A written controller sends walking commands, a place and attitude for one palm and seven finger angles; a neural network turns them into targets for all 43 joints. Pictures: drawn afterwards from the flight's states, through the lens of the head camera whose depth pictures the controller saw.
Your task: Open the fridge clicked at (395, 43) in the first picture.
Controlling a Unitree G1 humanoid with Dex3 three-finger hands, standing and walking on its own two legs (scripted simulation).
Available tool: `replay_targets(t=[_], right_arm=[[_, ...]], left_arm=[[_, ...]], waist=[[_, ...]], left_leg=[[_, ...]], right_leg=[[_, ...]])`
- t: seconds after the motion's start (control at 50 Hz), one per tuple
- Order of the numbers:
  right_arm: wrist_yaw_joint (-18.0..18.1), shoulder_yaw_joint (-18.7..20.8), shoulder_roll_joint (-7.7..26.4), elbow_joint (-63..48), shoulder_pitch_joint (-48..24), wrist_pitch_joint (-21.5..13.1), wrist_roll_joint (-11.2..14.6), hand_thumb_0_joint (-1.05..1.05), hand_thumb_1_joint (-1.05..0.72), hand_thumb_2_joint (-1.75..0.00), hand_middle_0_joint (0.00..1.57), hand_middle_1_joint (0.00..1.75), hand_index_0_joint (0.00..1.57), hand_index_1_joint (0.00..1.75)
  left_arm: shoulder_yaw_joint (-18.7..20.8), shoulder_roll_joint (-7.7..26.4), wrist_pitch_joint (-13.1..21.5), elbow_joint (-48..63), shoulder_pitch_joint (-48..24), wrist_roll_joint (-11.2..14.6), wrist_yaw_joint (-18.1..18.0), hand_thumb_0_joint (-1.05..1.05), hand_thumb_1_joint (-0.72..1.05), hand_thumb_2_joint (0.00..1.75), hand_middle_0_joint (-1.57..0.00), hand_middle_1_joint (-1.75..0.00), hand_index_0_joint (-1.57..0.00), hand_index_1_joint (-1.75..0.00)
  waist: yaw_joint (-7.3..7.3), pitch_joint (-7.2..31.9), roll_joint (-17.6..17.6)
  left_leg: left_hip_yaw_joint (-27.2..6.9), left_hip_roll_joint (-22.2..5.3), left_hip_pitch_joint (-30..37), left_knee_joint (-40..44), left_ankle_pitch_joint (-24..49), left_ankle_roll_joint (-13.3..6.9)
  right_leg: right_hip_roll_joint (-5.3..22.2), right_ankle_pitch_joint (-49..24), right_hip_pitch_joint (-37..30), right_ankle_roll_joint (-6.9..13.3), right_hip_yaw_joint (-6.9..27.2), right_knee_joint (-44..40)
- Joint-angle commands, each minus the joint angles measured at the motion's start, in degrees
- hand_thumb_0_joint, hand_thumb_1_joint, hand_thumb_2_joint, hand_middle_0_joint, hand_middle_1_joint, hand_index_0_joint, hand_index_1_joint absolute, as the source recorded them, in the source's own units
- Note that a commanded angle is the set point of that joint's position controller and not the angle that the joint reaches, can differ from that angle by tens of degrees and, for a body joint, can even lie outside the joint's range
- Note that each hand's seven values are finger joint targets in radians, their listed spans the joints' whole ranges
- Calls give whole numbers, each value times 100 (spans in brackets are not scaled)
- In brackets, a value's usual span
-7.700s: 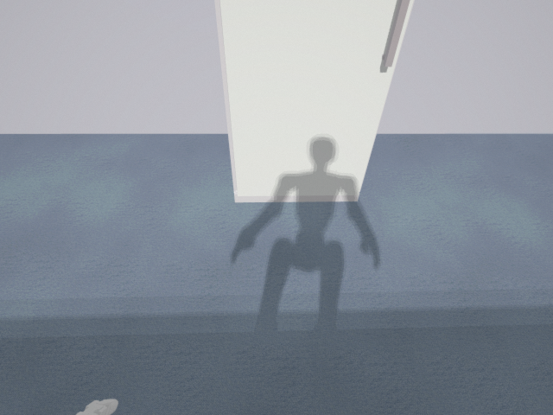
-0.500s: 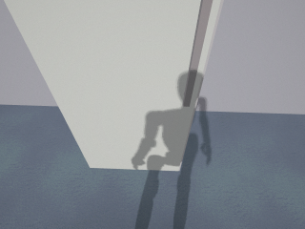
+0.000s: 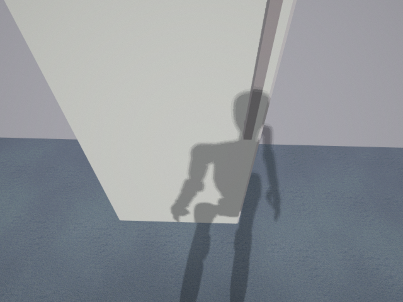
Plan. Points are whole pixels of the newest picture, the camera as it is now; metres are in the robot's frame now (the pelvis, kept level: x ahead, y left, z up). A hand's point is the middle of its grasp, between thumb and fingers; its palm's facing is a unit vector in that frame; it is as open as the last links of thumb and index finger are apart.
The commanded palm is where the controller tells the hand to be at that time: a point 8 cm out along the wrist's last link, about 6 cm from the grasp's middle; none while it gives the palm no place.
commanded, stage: shuffle to correct the standing spot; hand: right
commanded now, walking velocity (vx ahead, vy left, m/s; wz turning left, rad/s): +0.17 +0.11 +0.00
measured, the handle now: (262, 47) +0.58 -0.10 +0.24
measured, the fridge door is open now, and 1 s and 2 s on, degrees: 0 0 0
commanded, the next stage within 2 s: come to a stop and stand still in 0.36 s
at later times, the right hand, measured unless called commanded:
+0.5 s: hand out of the picture -0.02 -0.12 -0.20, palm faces +0.09 +0.99 -0.08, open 7.4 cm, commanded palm none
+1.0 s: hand (253, 287) +0.20 -0.11 -0.17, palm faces -0.01 +0.97 -0.26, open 7.3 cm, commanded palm none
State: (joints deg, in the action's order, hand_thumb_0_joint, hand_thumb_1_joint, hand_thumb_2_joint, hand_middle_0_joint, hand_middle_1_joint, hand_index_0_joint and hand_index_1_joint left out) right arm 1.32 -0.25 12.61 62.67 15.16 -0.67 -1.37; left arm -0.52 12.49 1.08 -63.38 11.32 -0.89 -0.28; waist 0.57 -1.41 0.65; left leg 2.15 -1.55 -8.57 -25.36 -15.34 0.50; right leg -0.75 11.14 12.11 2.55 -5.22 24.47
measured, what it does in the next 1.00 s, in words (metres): walks ahead: right foot, then left foot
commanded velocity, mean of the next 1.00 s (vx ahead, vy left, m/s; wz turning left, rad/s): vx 0.02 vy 0.03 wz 0.00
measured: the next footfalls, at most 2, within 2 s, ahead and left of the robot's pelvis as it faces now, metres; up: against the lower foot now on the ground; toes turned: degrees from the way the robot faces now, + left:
right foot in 0.48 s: +0.16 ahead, -0.08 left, +0.00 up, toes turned -8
left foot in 0.94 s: +0.15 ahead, +0.18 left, +0.00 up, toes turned +6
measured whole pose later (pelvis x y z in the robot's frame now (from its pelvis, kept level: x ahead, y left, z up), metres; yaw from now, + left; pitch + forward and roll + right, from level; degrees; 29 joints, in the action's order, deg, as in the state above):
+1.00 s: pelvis +0.10 +0.08 -0.01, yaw +1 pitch +0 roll -1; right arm 1.6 2.3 8.9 54.8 8.6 -0.4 -2.0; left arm 3.1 9.0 -1.5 -59.6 15.7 -1.1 -0.8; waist -1.5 -4.3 -2.0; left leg 4.3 -2.7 -18.0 -35.8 -18.4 -0.9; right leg 3.2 25.7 19.9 -1.1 -4.6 40.7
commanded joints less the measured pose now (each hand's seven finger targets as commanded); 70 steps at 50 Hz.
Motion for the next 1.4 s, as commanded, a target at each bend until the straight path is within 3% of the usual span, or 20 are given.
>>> replay_targets(t=[0.0,0.14,0.22,0.26,0.36,0.42,0.44,0.46,0.48,0.54,0.6,0.82,0.88,0.9,0.92,0.94,1.1,1.28,1.34,1.38], right_arm=[[3,54,363,-149,477,0,-11,0,-90,-90,20,30,20,30],[-66,124,260,-140,943,-63,-25,0,-90,-90,20,30,20,30],[5,249,499,27,1468,-156,5,0,-90,-90,20,30,20,30],[42,284,460,112,1821,-224,-26,0,-90,-90,20,30,20,30],[90,286,333,119,1685,-253,-70,0,-90,-90,20,30,20,30],[54,275,243,91,1268,-210,21,0,-90,-90,20,30,20,30],[27,256,39,56,1353,-206,49,0,-90,-90,20,30,20,30],[4,192,-241,-74,1384,-204,88,0,-90,-90,20,30,20,30],[30,231,-11,-229,1156,-151,30,0,-90,-90,20,30,20,30],[45,256,-297,-100,931,14,-33,0,-90,-90,20,30,20,30],[24,262,-429,-46,1217,194,-31,0,-90,-90,20,30,20,30],[45,358,-161,-898,-72,258,0,0,-90,-90,20,30,20,30],[51,397,9,-834,316,72,-22,0,-90,-90,20,30,20,30],[79,424,290,-805,427,-13,-50,0,-90,-90,20,30,20,30],[118,480,791,-844,345,-66,-73,0,-90,-90,20,30,20,30],[100,466,928,-942,347,-31,-34,0,-90,-90,20,30,20,30],[139,497,629,-961,164,-81,-4,0,-90,-90,20,30,20,30],[94,547,839,-854,328,33,-94,0,-90,-90,20,30,20,30],[56,531,792,-766,157,76,-36,0,-90,-90,20,30,20,30],[24,415,412,-774,125,109,-6,0,-90,-90,20,30,20,30]], left_arm=[[141,576,15,162,302,-31,-36,0,90,90,-20,-30,-20,-30],[231,490,43,258,448,-28,-50,0,90,90,-20,-30,-20,-30],[155,-6,120,401,306,-18,-34,0,90,90,-20,-30,-20,-30],[189,-31,140,566,-38,-32,-13,0,90,90,-20,-30,-20,-30],[194,-303,172,626,-122,32,28,0,90,90,-20,-30,-20,-30],[190,-297,219,186,1124,9,-48,0,90,90,-20,-30,-20,-30],[297,129,255,-2,1789,-35,-121,0,90,90,-20,-30,-20,-30],[389,702,269,-73,2264,-63,-181,0,90,90,-20,-30,-20,-30],[379,754,180,-12,2226,-6,-225,0,90,90,-20,-30,-20,-30],[170,137,209,244,1028,-17,-295,0,90,90,-20,-30,-20,-30],[180,137,234,283,754,2,-328,0,90,90,-20,-30,-20,-30],[497,415,-19,567,689,-113,-201,0,90,90,-20,-30,-20,-30],[507,362,-69,601,676,-78,-124,0,90,90,-20,-30,-20,-30],[470,128,-67,594,849,-18,-76,0,90,90,-20,-30,-20,-30],[395,-271,-113,718,944,23,-60,0,90,90,-20,-30,-20,-30],[418,-148,-193,806,818,12,-81,0,90,90,-20,-30,-20,-30],[435,19,-347,670,449,-24,25,0,90,90,-20,-30,-20,-30],[344,-29,-281,909,157,-1,85,0,90,90,-20,-30,-20,-30],[285,-59,-191,714,723,-15,57,0,90,90,-20,-30,-20,-30],[295,131,-98,516,1197,-6,-11,0,90,90,-20,-30,-20,-30]], waist=[[-62,-212,-100],[30,-509,-167],[152,-456,1231],[319,-515,1071],[153,-389,489],[-461,-27,270],[-669,354,-418],[-679,660,-1891],[-656,591,-1273],[-114,-468,-634],[106,-181,-668],[-115,202,-1292],[123,445,-602],[137,643,174],[31,614,1569],[166,605,1451],[120,154,792],[249,159,1020],[-27,260,943],[-212,311,110]], left_leg=[[-268,-295,-578,202,-837,-245],[-357,-261,-646,103,-895,-370],[-1665,-1141,272,940,-140,-867],[-1980,-1561,786,994,1432,-1295],[-1163,-1304,613,662,2603,-1284],[-374,-640,-559,-369,2181,-785],[-167,-322,-1308,-1569,1409,-523],[315,233,-2271,-3175,-1452,-187],[-159,73,-2406,-3964,-1850,-268],[-364,-353,-1883,-3921,-1046,-37],[-142,-269,-1419,-3400,-530,110],[148,-137,-1309,-1988,-640,109],[244,-92,-176,-204,441,115],[-294,-649,286,304,1261,62],[-1544,-1861,332,481,2386,-311],[-1762,-2292,0,595,2712,-833],[-1045,-1744,-26,593,2753,-941],[-1272,-1658,-455,1051,71,-1046],[-952,-1242,-1159,968,-922,-719],[-430,-693,-1748,193,-1419,-304]], right_leg=[[946,1719,114,68,1093,-918],[991,1928,563,214,1129,-660],[217,1025,1546,-90,-90,1360],[273,1809,2339,-94,-7,2487],[384,1465,1858,-89,-90,2040],[158,52,-488,-34,-360,479],[928,-364,-1610,216,626,140],[2604,-1384,-2030,877,2713,-557],[3016,-2089,-1757,1339,3052,-692],[2336,-3450,233,942,1477,-755],[1854,-4114,253,647,548,-635],[1751,-2841,-141,726,607,-280],[1359,-1329,244,300,505,359],[922,-17,545,-48,199,934],[328,1779,1247,-342,-102,1578],[241,2398,1262,-347,286,2250],[266,1103,1784,-625,448,3633],[161,1296,921,-487,187,1812],[30,632,-361,-378,-17,517],[469,721,-1274,-294,287,-461]])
